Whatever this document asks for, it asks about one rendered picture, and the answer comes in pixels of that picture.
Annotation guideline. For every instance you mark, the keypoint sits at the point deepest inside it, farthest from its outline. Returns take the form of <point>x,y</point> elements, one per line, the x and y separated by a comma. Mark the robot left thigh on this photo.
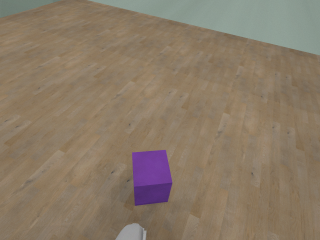
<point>132,232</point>

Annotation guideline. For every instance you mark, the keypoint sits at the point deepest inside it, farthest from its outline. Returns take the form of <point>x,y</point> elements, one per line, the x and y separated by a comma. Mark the carton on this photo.
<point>152,179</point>

